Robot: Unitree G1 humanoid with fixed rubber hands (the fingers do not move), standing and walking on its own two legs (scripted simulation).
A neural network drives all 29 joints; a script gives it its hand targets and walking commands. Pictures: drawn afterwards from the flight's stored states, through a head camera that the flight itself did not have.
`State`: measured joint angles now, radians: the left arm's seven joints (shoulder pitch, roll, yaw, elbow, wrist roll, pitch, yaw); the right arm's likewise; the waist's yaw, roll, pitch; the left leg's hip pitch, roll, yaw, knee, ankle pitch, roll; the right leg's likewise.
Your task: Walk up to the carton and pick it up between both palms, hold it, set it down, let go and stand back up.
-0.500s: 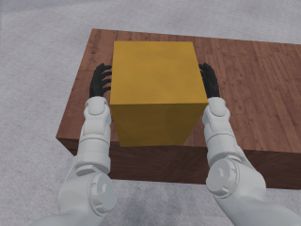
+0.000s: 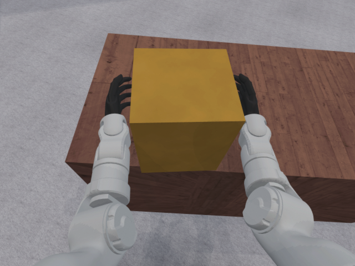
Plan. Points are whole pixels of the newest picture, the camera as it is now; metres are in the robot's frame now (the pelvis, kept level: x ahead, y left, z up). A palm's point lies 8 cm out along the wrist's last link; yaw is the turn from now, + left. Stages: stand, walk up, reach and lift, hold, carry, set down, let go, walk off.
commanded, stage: set down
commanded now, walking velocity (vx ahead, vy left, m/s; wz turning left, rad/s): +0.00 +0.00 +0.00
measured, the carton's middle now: (180, 116) +0.45 +0.00 +0.01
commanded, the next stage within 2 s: none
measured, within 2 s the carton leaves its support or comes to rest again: neither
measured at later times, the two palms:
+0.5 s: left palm (115, 114) +0.43 +0.15 +0.05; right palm (247, 108) +0.45 -0.15 +0.07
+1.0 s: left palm (114, 109) +0.43 +0.15 +0.07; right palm (264, 85) +0.48 -0.18 +0.11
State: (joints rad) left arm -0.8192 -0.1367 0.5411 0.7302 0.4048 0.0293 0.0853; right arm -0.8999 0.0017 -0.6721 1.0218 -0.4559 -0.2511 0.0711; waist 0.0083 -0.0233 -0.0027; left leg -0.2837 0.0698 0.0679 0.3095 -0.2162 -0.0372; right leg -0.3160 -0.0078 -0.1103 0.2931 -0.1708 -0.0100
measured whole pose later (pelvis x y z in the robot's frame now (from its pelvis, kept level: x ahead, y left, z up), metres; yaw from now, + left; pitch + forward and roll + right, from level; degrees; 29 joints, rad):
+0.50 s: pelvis +0.00 +0.01 +0.00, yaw +0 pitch +12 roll -1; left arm -0.82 -0.07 0.36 0.85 0.26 -0.02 0.19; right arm -0.95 -0.13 -0.42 1.19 -0.14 -0.21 0.03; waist 0.02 -0.02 -0.02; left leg -0.33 0.07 0.07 0.36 -0.24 -0.04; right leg -0.34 -0.01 -0.11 0.29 -0.16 -0.01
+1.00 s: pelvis +0.00 +0.00 +0.00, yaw -2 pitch +17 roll -1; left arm -0.89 0.01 0.13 0.99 0.04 -0.02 0.24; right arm -1.15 -0.35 -0.16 1.46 0.20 -0.19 0.05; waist 0.09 -0.02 -0.14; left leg -0.48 0.09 0.07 0.47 -0.23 -0.04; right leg -0.44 0.01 -0.09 0.29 -0.15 -0.01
